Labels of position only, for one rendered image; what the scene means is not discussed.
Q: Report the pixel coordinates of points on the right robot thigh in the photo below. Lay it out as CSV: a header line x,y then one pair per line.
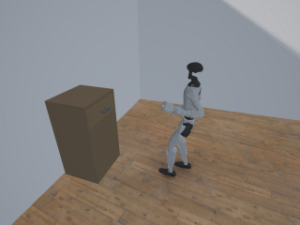
x,y
183,142

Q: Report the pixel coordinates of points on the handle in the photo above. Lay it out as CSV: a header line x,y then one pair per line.
x,y
106,109

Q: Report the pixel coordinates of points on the robot left upper arm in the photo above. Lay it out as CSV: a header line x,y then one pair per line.
x,y
192,96

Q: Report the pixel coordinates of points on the robot left forearm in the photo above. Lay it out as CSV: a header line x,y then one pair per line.
x,y
192,114

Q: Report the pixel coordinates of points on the left robot shin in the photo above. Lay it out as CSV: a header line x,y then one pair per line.
x,y
170,156

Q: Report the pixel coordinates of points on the robot left hand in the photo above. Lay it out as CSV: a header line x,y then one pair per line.
x,y
167,107

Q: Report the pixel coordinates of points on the drawer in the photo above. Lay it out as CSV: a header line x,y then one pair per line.
x,y
95,113

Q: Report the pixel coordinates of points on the cabinet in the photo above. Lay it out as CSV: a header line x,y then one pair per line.
x,y
86,152

